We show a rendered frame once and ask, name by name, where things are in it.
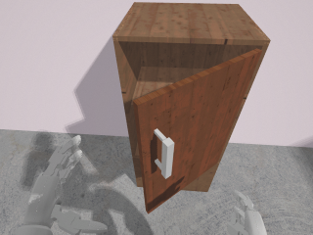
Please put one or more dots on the handle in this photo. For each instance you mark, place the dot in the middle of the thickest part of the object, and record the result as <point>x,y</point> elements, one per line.
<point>167,152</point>

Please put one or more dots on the right robot hand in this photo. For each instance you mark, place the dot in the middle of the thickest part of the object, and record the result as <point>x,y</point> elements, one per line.
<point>251,222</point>

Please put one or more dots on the cupboard door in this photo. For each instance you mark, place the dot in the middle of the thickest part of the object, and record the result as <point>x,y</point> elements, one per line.
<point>197,114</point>

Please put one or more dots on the robot left forearm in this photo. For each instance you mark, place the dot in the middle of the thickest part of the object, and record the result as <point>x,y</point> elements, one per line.
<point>33,229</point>

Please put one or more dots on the left robot hand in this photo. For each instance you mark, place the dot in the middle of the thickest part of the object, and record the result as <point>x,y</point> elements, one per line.
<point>42,208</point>

